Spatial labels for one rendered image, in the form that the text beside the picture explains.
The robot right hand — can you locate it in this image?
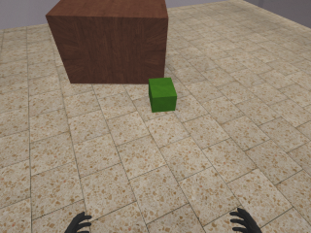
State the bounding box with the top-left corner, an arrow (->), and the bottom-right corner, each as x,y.
229,208 -> 262,233

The robot left hand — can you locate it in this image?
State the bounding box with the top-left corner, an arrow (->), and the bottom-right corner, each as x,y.
64,212 -> 92,233

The carton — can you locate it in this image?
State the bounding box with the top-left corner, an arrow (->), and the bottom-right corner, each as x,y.
148,77 -> 178,113

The pedestal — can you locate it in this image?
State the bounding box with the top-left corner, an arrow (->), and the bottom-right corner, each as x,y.
46,0 -> 169,84

